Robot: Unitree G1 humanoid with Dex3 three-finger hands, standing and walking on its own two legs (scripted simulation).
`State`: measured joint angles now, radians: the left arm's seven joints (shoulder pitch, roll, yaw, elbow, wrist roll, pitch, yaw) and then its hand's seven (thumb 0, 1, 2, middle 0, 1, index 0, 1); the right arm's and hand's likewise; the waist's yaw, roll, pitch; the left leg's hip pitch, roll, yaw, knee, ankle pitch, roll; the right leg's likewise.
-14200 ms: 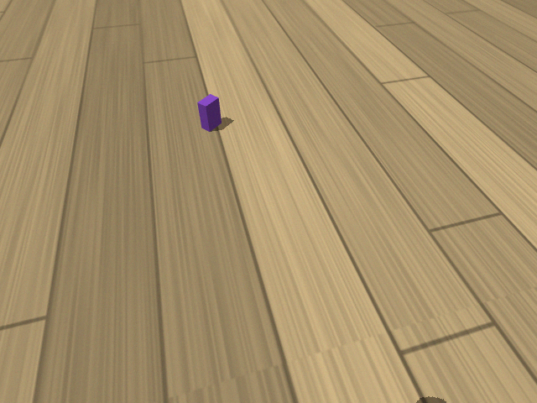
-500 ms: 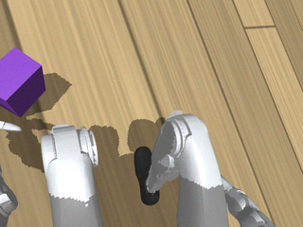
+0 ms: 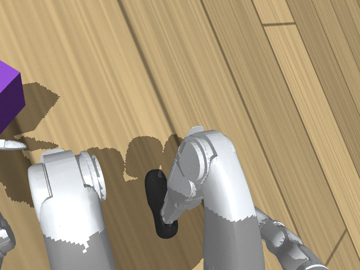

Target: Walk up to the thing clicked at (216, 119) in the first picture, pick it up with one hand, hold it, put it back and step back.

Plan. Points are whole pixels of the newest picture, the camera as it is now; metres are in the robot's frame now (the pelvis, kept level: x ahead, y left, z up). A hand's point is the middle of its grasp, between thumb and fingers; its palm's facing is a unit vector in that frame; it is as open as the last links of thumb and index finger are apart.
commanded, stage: close in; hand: left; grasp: from the side
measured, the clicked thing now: out of the picture +0.45 +0.28 -0.20
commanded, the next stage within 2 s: rest palm in 0.04 s
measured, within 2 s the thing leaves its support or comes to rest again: neither
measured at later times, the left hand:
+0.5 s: hand out of the picture +0.43 +0.29 -0.16, palm faces +0.44 -0.90 +0.01, open 17.0 cm
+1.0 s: hand out of the picture +0.43 +0.29 -0.16, palm faces +0.44 -0.90 +0.00, open 16.8 cm
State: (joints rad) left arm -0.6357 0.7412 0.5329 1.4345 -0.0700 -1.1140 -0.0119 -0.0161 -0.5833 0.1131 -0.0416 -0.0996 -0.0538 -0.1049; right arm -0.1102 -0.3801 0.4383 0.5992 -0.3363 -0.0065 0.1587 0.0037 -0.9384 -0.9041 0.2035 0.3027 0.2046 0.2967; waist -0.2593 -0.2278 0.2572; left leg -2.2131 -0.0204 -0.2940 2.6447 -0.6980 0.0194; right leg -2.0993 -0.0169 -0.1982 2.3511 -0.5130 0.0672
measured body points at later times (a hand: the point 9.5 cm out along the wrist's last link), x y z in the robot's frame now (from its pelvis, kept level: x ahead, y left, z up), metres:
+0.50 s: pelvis +0.00 +0.00 +0.00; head +0.22 +0.19 +0.34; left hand +0.40 +0.34 -0.16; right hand +0.17 -0.24 -0.04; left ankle +0.09 +0.11 -0.25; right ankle +0.16 -0.13 -0.25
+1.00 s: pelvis +0.00 +0.00 +0.01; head +0.23 +0.19 +0.34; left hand +0.40 +0.34 -0.16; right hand +0.16 -0.24 -0.03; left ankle +0.09 +0.11 -0.25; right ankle +0.16 -0.13 -0.25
